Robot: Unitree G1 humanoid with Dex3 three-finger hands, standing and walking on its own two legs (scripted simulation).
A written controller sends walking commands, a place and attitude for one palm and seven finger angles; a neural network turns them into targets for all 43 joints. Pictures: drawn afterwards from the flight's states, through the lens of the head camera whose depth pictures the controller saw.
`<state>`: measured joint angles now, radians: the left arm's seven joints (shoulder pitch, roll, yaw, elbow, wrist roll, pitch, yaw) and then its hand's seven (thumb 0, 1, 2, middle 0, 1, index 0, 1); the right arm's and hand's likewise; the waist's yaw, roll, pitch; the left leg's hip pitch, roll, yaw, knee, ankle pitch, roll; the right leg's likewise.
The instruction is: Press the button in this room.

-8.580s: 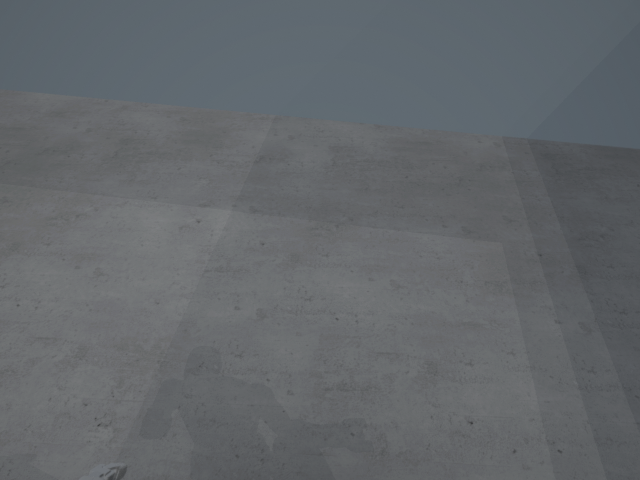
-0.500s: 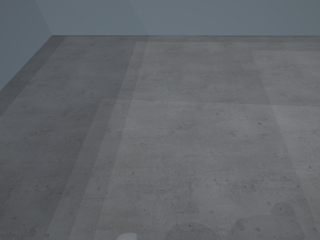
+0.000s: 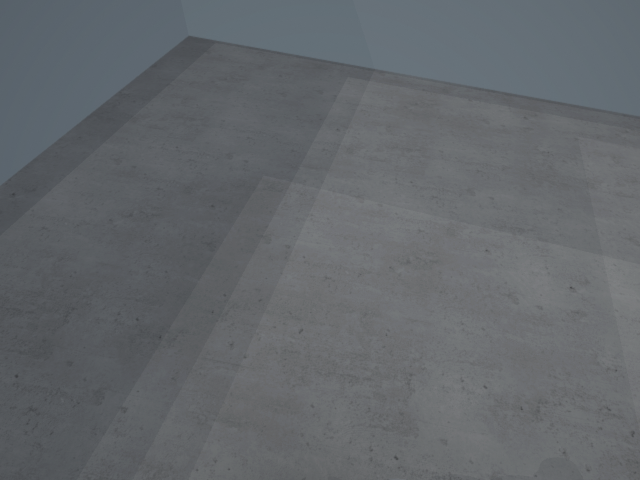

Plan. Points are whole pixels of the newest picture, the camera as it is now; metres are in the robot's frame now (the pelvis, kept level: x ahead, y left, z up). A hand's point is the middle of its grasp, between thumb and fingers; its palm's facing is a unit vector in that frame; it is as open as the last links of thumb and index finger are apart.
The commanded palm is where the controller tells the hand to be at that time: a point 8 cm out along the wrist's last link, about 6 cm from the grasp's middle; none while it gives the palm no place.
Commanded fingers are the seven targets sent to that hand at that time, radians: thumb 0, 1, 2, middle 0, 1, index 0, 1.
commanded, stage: turn or walk to find it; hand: left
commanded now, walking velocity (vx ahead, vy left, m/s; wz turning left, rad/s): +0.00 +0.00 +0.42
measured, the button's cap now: out of the picture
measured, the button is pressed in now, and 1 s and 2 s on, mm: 0 0 0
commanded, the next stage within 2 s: none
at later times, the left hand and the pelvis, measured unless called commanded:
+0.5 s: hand out of the picture -0.02 +0.18 -0.17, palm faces +0.25 -0.94 -0.25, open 7.4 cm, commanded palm none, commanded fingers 0.00 0.90 0.90 -0.20 -0.30 -0.20 -0.30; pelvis -0.03 -0.02 +0.00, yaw +14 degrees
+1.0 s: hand out of the picture -0.03 +0.21 -0.15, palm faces +0.41 -0.87 -0.28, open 7.4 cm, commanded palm none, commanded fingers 0.00 0.90 0.90 -0.20 -0.30 -0.20 -0.30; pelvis -0.04 -0.02 -0.01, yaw +24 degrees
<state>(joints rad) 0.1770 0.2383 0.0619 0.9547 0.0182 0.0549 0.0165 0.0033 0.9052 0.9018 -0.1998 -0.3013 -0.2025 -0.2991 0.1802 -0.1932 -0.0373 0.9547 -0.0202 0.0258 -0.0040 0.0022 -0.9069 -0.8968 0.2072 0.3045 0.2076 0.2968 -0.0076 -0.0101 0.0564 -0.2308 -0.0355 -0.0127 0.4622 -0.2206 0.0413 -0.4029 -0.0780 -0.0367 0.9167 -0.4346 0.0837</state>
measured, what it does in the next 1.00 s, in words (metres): steps on the spot, turning left: right foot, then left foot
